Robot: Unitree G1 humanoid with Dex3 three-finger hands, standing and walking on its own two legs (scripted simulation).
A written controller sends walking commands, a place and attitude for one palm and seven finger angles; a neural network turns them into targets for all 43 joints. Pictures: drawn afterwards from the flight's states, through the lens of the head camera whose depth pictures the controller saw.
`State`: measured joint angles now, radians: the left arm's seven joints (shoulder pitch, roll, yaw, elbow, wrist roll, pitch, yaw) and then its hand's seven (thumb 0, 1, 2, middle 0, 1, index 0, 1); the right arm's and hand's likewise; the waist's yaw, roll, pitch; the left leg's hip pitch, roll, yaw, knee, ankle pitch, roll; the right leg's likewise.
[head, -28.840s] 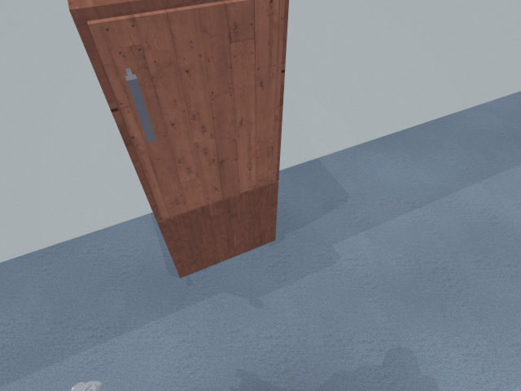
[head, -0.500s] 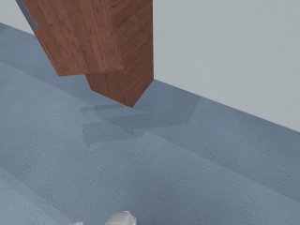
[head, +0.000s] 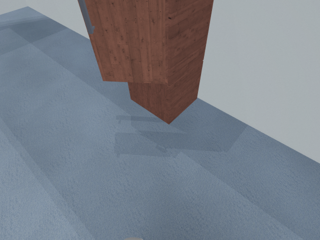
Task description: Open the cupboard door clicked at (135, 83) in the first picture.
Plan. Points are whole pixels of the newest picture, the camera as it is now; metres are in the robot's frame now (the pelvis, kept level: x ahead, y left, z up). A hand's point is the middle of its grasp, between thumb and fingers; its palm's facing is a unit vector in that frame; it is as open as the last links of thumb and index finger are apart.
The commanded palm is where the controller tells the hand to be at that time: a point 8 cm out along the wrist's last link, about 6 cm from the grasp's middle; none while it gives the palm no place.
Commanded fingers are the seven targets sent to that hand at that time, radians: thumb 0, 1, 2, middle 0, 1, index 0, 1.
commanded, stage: take the last steps up to it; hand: left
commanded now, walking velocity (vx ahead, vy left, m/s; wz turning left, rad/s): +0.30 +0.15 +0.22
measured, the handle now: (87, 15) +1.02 +0.44 +0.09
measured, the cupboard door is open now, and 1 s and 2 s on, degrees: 36 36 36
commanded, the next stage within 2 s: come to a stop and stand still in 1.10 s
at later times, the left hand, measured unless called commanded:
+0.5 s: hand out of the picture +0.12 +0.30 -0.17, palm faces +0.19 -0.96 -0.21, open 7.4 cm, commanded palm none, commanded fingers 0.00 0.90 0.90 -0.20 -0.30 -0.20 -0.30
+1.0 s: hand (76, 175) +0.32 +0.32 -0.14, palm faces +0.19 -0.95 -0.23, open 7.2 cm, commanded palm none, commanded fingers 0.00 0.90 0.90 -0.20 -0.30 -0.20 -0.30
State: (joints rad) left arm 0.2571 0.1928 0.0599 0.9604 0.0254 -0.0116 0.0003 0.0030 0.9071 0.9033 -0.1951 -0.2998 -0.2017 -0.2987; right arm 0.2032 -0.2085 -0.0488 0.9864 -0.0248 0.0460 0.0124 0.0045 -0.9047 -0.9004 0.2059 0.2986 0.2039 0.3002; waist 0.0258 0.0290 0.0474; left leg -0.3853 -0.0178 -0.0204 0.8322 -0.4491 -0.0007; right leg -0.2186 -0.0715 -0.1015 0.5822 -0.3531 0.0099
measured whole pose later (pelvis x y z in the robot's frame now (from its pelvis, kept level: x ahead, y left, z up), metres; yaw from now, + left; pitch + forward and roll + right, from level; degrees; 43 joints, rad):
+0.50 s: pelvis +0.14 +0.11 +0.00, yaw +6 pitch +0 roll +1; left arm 0.28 0.20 0.07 1.06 0.02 0.00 0.00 0.01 0.91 0.90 -0.19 -0.30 -0.20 -0.30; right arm 0.18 -0.16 -0.04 0.98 -0.03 -0.05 -0.02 0.00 -0.93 -0.90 0.20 0.30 0.20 0.30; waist 0.03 -0.04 0.07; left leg -0.31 0.00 0.15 0.53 -0.23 0.05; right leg -0.49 -0.14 -0.08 1.21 -0.39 0.00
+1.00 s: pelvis +0.33 +0.14 +0.02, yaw +7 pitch +1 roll +1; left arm 0.31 0.15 0.06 1.05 0.02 -0.07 0.01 -0.01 0.94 0.90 -0.20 -0.30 -0.20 -0.30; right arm 0.26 -0.18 -0.05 1.06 -0.03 -0.01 0.02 0.01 -0.91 -0.90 0.20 0.30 0.20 0.30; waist 0.00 0.01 0.03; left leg -0.51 0.09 0.05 0.88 -0.24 -0.04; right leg -0.13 -0.06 -0.16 0.35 -0.24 -0.02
